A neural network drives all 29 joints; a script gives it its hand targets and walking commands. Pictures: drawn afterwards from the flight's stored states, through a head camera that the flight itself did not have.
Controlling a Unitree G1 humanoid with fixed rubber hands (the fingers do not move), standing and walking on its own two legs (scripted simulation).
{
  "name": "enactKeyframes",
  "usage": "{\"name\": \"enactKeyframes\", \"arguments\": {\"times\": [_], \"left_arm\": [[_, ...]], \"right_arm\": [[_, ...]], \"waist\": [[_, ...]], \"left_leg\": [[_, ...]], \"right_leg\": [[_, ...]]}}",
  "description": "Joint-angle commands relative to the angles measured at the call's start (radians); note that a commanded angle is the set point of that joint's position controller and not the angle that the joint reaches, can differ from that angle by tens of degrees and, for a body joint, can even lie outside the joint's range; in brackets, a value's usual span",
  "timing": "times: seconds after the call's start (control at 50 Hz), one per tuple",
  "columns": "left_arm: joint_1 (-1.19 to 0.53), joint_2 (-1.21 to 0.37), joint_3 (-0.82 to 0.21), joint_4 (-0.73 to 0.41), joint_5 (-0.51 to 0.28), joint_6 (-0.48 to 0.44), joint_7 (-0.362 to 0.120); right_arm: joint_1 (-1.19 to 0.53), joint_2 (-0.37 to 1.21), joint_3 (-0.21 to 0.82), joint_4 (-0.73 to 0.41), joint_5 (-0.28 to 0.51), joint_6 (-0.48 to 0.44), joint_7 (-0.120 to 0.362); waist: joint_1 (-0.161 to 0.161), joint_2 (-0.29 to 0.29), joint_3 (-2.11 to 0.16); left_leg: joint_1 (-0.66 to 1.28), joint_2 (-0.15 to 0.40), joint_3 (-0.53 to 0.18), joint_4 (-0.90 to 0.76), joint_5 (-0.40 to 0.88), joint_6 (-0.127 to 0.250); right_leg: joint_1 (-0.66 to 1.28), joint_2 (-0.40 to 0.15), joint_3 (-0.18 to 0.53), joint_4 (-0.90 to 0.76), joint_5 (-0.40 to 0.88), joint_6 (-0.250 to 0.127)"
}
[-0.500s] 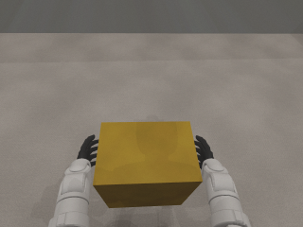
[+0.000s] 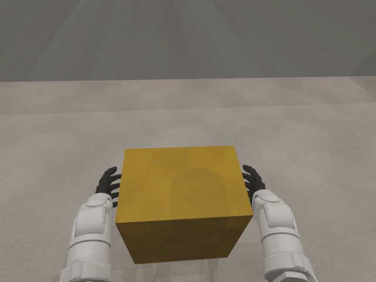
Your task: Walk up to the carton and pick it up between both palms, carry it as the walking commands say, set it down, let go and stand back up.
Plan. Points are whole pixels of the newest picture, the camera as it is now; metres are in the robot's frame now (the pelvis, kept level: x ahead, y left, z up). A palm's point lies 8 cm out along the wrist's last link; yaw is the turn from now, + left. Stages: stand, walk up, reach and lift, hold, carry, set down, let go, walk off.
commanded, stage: reach and lift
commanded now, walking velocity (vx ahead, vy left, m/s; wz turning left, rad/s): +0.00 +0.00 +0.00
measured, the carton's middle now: (181, 208) +0.31 +0.02 -0.04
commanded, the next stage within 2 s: hold in 1.30 s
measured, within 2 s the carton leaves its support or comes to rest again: neither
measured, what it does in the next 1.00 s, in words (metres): stands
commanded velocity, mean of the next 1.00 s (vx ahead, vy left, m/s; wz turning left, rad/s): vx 0.00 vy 0.00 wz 0.00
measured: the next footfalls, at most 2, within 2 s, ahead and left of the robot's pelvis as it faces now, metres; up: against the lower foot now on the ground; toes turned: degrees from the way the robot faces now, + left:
none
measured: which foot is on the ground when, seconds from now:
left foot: down 0.00-1.00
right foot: down 0.00-1.00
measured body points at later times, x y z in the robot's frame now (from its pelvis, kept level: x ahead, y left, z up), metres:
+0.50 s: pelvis +0.00 +0.00 +0.00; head -0.02 +0.01 +0.45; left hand +0.29 +0.18 +0.02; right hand +0.30 -0.16 +0.03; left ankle +0.02 +0.13 -0.74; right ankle +0.00 -0.12 -0.74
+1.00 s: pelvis +0.00 +0.00 +0.00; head -0.02 +0.01 +0.45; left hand +0.29 +0.18 +0.03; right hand +0.29 -0.17 +0.03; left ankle +0.02 +0.13 -0.74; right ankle +0.00 -0.12 -0.74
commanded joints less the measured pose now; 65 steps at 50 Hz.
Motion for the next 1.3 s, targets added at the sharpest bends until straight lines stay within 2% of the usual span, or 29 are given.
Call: {"name": "enactKeyframes", "arguments": {"times": [0.0, 0.1, 0.12, 0.16, 0.2, 0.22, 0.24, 0.26, 0.28, 0.3, 0.38, 0.4, 0.42, 0.46, 0.5, 0.54, 0.56, 0.6, 0.62, 0.68, 0.72, 0.74, 0.78, 1.0, 1.06, 1.14, 1.22, 1.26, 1.28], "left_arm": [[-0.493, -0.966, -0.634, -0.166, -0.261, 0.008, -0.242], [-0.344, -0.949, -0.650, -0.268, -0.276, 0.029, -0.232], [-0.331, -0.910, -0.648, -0.262, -0.269, 0.034, -0.232], [-0.341, -0.922, -0.687, -0.330, -0.285, 0.046, -0.223], [-0.312, -0.860, -0.668, -0.301, -0.272, 0.051, -0.211], [-0.276, -0.890, -0.708, -0.348, -0.275, 0.044, -0.206], [-0.306, -0.887, -0.721, -0.401, -0.296, 0.044, -0.197], [-0.300, -0.833, -0.736, -0.392, -0.282, 0.053, -0.188], [-0.351, -0.855, -0.728, -0.380, -0.305, 0.053, -0.189], [-0.360, -0.850, -0.710, -0.380, -0.295, 0.048, -0.187], [-0.441, -0.839, -0.713, -0.328, -0.283, 0.048, -0.191], [-0.469, -0.832, -0.710, -0.325, -0.285, 0.042, -0.198], [-0.485, -0.860, -0.717, -0.306, -0.289, 0.039, -0.197], [-0.406, -0.862, -0.695, -0.323, -0.281, 0.027, -0.192], [-0.489, -0.926, -0.714, -0.342, -0.303, 0.031, -0.199], [-0.442, -0.918, -0.677, -0.264, -0.273, 0.046, -0.197], [-0.416, -0.894, -0.642, -0.232, -0.233, 0.055, -0.196], [-0.434, -0.909, -0.672, -0.270, -0.252, 0.056, -0.191], [-0.450, -0.930, -0.693, -0.281, -0.273, 0.053, -0.195], [-0.436, -0.923, -0.679, -0.280, -0.273, 0.063, -0.190], [-0.459, -0.909, -0.648, -0.216, -0.243, 0.071, -0.194], [-0.470, -0.900, -0.635, -0.220, -0.246, 0.069, -0.193], [-0.445, -0.898, -0.624, -0.202, -0.233, 0.074, -0.198], [-0.349, -0.882, -0.719, -0.383, -0.273, 0.049, -0.182], [-0.401, -0.874, -0.716, -0.352, -0.279, 0.067, -0.186], [-0.352, -0.830, -0.689, -0.325, -0.250, 0.072, -0.195], [-0.358, -0.854, -0.735, -0.401, -0.288, 0.056, -0.191], [-0.436, -0.826, -0.727, -0.407, -0.293, 0.054, -0.190], [-0.423, -0.826, -0.721, -0.388, -0.286, 0.057, -0.191]], "right_arm": [[-0.399, 0.997, 0.569, -0.111, 0.219, 0.012, 0.191], [-0.324, 0.960, 0.678, -0.318, 0.244, 0.037, 0.158], [-0.336, 0.957, 0.679, -0.334, 0.244, 0.048, 0.159], [-0.327, 0.940, 0.682, -0.379, 0.253, 0.046, 0.146], [-0.327, 0.868, 0.657, -0.384, 0.225, 0.054, 0.145], [-0.287, 0.895, 0.708, -0.421, 0.245, 0.057, 0.139], [-0.317, 0.869, 0.720, -0.454, 0.246, 0.058, 0.141], [-0.267, 0.884, 0.726, -0.425, 0.249, 0.058, 0.137], [-0.306, 0.837, 0.685, -0.419, 0.224, 0.059, 0.133], [-0.322, 0.831, 0.686, -0.396, 0.221, 0.066, 0.138], [-0.343, 0.838, 0.654, -0.349, 0.209, 0.057, 0.145], [-0.368, 0.842, 0.660, -0.334, 0.193, 0.058, 0.142], [-0.394, 0.856, 0.647, -0.340, 0.207, 0.050, 0.149], [-0.420, 0.902, 0.710, -0.407, 0.250, 0.050, 0.157], [-0.419, 0.898, 0.688, -0.361, 0.239, 0.053, 0.160], [-0.437, 0.841, 0.635, -0.332, 0.207, 0.061, 0.164], [-0.416, 0.865, 0.633, -0.319, 0.206, 0.062, 0.166], [-0.404, 0.874, 0.638, -0.288, 0.213, 0.069, 0.173], [-0.376, 0.879, 0.657, -0.314, 0.209, 0.066, 0.172], [-0.415, 0.859, 0.649, -0.331, 0.213, 0.071, 0.172], [-0.434, 0.819, 0.584, -0.305, 0.185, 0.075, 0.178], [-0.432, 0.824, 0.575, -0.277, 0.174, 0.081, 0.179], [-0.474, 0.853, 0.612, -0.301, 0.202, 0.078, 0.181], [-0.320, 0.876, 0.695, -0.420, 0.242, 0.072, 0.160], [-0.276, 0.829, 0.646, -0.355, 0.195, 0.095, 0.151], [-0.290, 0.836, 0.655, -0.367, 0.204, 0.093, 0.149], [-0.310, 0.870, 0.712, -0.431, 0.247, 0.088, 0.144], [-0.316, 0.859, 0.684, -0.392, 0.223, 0.096, 0.140], [-0.295, 0.839, 0.659, -0.383, 0.205, 0.097, 0.134]], "waist": [[0.009, 0.024, -0.273], [0.000, 0.008, -0.296], [0.019, -0.028, -0.259], [-0.009, 0.051, -0.237], [-0.045, 0.021, -0.165], [0.008, 0.025, -0.174], [-0.016, 0.023, -0.232], [-0.002, 0.010, -0.198], [-0.059, -0.006, -0.202], [-0.025, 0.023, -0.162], [-0.053, 0.044, -0.157], [-0.053, -0.024, -0.166], [-0.058, 0.032, -0.183], [0.006, -0.004, -0.267], [-0.045, 0.042, -0.288], [-0.050, 0.023, -0.227], [-0.032, 0.086, -0.235], [-0.039, 0.065, -0.214], [-0.054, -0.008, -0.231], [-0.059, 0.005, -0.215], [-0.092, 0.032, -0.137], [-0.085, 0.000, -0.088], [-0.049, 0.055, -0.116], [-0.039, 0.007, -0.278], [-0.080, -0.001, -0.157], [-0.051, 0.049, -0.138], [-0.035, 0.013, -0.207], [-0.062, -0.039, -0.222], [-0.080, 0.005, -0.181]], "left_leg": [[0.277, -0.045, 0.068, -0.044, 0.305, -0.014], [0.336, -0.062, 0.056, -0.070, 0.424, -0.014], [0.350, -0.060, 0.043, -0.088, 0.412, -0.008], [0.275, -0.059, 0.048, -0.080, 0.390, -0.009], [0.315, -0.054, 0.033, -0.095, 0.375, -0.013], [0.332, -0.052, 0.038, -0.080, 0.392, -0.015], [0.340, -0.049, 0.033, -0.077, 0.436, -0.022], [0.329, -0.050, 0.033, -0.082, 0.405, -0.011], [0.300, -0.049, 0.035, -0.069, 0.372, -0.012], [0.282, -0.048, 0.047, -0.072, 0.311, -0.015], [0.274, -0.043, 0.059, -0.080, 0.140, -0.007], [0.260, -0.044, 0.051, -0.070, 0.136, 0.007], [0.257, -0.045, 0.061, -0.074, 0.130, -0.003], [0.284, -0.045, 0.054, -0.066, 0.222, 0.013], [0.287, -0.038, 0.049, -0.072, 0.199, 0.000], [0.288, -0.040, 0.049, -0.075, 0.201, 0.002], [0.259, -0.048, 0.064, -0.091, 0.182, -0.006], [0.277, -0.041, 0.060, -0.086, 0.191, -0.008], [0.331, -0.044, 0.047, -0.076, 0.239, -0.007], [0.314, -0.035, 0.027, -0.076, 0.270, -0.005], [0.298, -0.041, 0.043, -0.094, 0.134, -0.008], [0.256, -0.033, 0.037, -0.098, 0.109, -0.002], [0.234, -0.045, 0.058, -0.093, 0.056, 0.007], [0.329, -0.050, 0.040, -0.077, 0.347, 0.001], [0.289, -0.047, 0.041, -0.085, 0.221, -0.003], [0.244, -0.065, 0.056, -0.095, 0.216, -0.005], [0.256, -0.056, 0.048, -0.083, 0.260, 0.008], [0.283, -0.051, 0.037, -0.083, 0.165, 0.014], [0.260, -0.052, 0.050, -0.087, 0.162, 0.005]], "right_leg": [[0.069, 0.023, -0.042, -0.116, 0.297, 0.001], [0.187, 0.003, -0.018, -0.117, 0.551, 0.021], [0.169, 0.015, -0.032, -0.124, 0.490, 0.029], [0.232, 0.006, -0.009, -0.122, 0.479, 0.006], [0.172, 0.016, -0.020, -0.123, 0.419, 0.011], [0.162, 0.022, -0.019, -0.132, 0.430, 0.008], [0.189, 0.029, -0.029, -0.118, 0.410, 0.013], [0.212, 0.034, -0.034, -0.127, 0.423, 0.013], [0.184, 0.023, -0.029, -0.121, 0.382, 0.008], [0.152, 0.017, -0.034, -0.128, 0.296, 0.002], [0.123, 0.020, -0.028, -0.145, 0.145, -0.012], [0.109, 0.022, -0.035, -0.139, 0.139, -0.004], [0.110, 0.024, -0.037, -0.135, 0.139, -0.009], [0.163, 0.018, -0.037, -0.115, 0.245, 0.007], [0.150, 0.025, -0.035, -0.100, 0.226, 0.001], [0.121, 0.026, -0.041, -0.117, 0.207, -0.001], [0.157, 0.014, -0.028, -0.125, 0.213, -0.006], [0.132, 0.022, -0.038, -0.119, 0.215, -0.004], [0.115, 0.039, -0.044, -0.125, 0.263, -0.001], [0.131, 0.035, -0.044, -0.116, 0.258, -0.004], [0.080, 0.030, -0.037, -0.143, 0.133, -0.010], [0.063, 0.028, -0.040, -0.145, 0.104, -0.015], [0.104, 0.014, -0.044, -0.144, 0.088, -0.006], [0.203, 0.031, -0.028, -0.103, 0.440, 0.016], [0.125, 0.028, -0.033, -0.133, 0.283, 0.004], [0.173, 0.020, -0.029, -0.136, 0.320, 0.009], [0.186, 0.020, -0.025, -0.115, 0.355, 0.014], [0.153, 0.028, -0.031, -0.129, 0.246, 0.016], [0.134, 0.024, -0.028, -0.132, 0.224, 0.010]]}}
